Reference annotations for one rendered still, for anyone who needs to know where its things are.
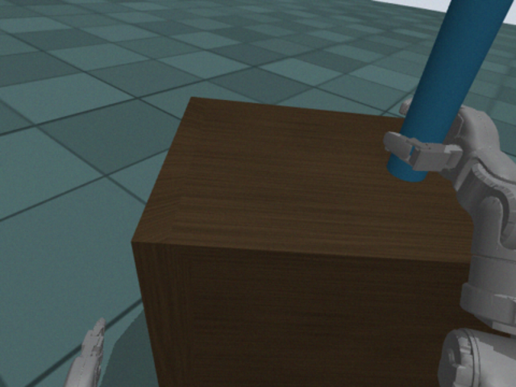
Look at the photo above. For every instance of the right robot hand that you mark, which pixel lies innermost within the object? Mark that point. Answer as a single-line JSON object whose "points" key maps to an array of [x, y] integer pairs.
{"points": [[471, 130]]}

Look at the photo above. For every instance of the right robot arm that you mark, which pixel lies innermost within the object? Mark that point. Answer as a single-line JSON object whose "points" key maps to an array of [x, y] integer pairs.
{"points": [[485, 185]]}

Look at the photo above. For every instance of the bottle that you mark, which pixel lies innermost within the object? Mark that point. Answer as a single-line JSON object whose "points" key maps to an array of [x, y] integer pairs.
{"points": [[465, 37]]}

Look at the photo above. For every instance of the left robot hand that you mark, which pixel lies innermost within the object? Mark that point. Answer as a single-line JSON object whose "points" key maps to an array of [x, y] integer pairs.
{"points": [[85, 370]]}

